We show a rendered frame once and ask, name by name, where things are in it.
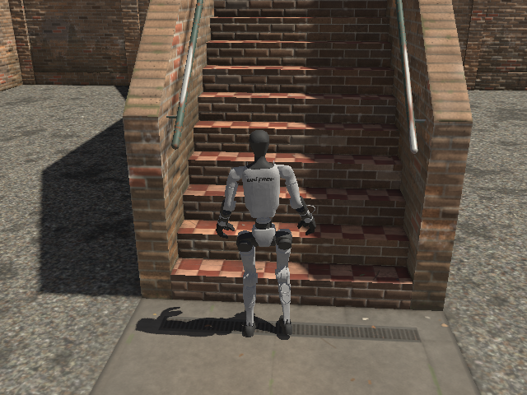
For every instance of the robot right forearm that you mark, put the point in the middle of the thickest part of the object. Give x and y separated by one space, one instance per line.
304 212

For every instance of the robot left forearm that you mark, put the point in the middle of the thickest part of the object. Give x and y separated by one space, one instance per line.
224 216

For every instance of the left robot upper arm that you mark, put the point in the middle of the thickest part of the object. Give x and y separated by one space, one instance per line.
231 187

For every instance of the left robot foot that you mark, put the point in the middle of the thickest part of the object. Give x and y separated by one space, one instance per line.
249 331

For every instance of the robot torso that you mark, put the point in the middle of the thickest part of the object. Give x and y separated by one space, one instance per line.
261 190

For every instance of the left robot hand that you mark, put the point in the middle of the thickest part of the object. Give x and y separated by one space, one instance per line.
227 227

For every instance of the right robot upper arm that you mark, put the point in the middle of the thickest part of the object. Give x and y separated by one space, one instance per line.
287 173

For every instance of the right robot hand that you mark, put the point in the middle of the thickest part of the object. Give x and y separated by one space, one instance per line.
312 226

